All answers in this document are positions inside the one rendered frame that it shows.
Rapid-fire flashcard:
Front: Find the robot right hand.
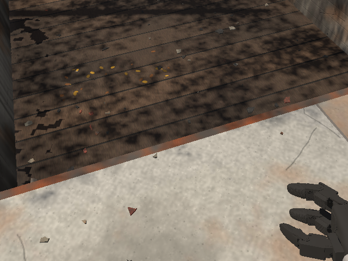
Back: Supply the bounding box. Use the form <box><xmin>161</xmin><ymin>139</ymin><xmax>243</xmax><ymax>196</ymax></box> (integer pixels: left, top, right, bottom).
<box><xmin>279</xmin><ymin>182</ymin><xmax>348</xmax><ymax>261</ymax></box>

